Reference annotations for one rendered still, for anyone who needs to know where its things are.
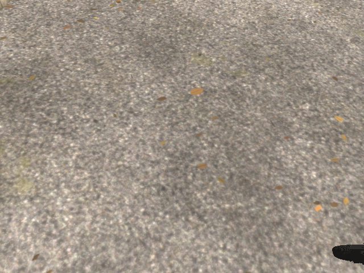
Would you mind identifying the right robot hand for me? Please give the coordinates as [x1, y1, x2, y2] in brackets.
[332, 243, 364, 265]

